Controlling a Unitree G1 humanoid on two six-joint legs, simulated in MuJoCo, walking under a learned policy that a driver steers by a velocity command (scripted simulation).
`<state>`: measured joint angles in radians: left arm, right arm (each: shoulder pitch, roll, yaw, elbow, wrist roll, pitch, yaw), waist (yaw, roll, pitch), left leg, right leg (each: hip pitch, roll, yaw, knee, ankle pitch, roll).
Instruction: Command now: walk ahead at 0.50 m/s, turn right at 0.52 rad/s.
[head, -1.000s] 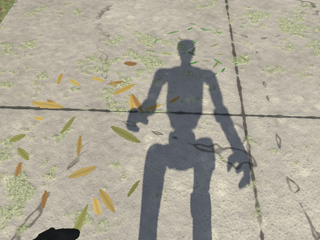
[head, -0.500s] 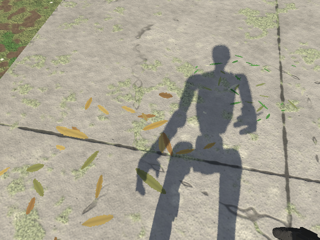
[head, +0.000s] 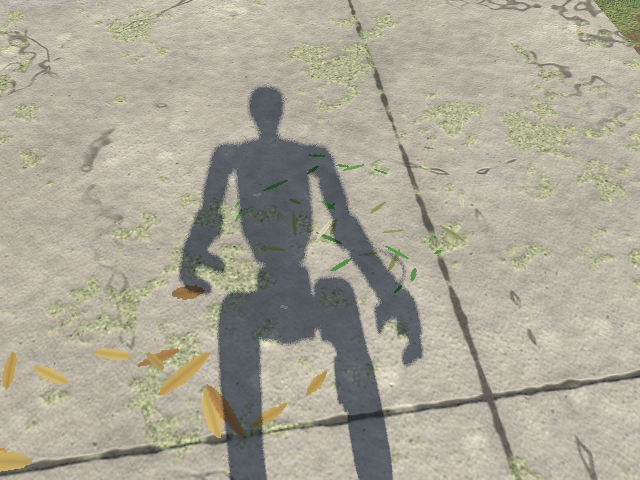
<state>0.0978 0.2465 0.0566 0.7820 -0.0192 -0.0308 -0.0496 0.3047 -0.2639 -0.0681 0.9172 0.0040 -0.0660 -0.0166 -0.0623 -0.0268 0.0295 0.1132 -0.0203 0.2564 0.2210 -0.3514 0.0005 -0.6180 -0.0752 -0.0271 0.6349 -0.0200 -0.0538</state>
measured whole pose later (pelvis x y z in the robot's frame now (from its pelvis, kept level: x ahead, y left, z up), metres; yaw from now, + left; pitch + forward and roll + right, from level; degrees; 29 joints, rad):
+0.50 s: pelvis +0.29 -0.03 +0.01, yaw -8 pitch +2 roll -1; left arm 0.33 0.26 0.06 0.85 -0.01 -0.07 0.00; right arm 0.05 -0.27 -0.04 0.81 0.01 -0.09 0.03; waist 0.07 0.05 0.02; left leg -0.62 0.09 -0.02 0.54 0.09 -0.01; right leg 0.02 0.09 0.03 0.25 -0.29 -0.07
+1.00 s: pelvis +0.57 -0.03 +0.01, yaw -9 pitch +2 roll +2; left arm 0.08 0.26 0.05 0.78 -0.01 -0.07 -0.01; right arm 0.33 -0.27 -0.05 0.94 0.01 -0.08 0.01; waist -0.08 -0.04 0.02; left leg -0.01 -0.06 0.04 0.21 -0.23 0.05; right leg -0.64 -0.11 0.03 0.60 0.06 0.01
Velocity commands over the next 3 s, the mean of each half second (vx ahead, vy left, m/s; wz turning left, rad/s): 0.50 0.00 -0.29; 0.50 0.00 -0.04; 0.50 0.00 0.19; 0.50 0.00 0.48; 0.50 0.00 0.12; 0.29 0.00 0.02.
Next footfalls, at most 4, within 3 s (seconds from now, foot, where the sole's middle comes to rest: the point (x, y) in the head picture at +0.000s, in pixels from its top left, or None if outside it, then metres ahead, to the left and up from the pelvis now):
0.06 right None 0.21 -0.11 -0.77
0.60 left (287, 445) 0.55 0.07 -0.77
1.12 right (405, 330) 0.80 -0.21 -0.77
1.68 left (305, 234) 1.12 0.01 -0.77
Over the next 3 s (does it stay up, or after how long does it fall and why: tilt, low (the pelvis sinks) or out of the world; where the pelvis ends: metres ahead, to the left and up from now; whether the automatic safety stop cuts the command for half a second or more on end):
stays up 1.61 0.07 0.01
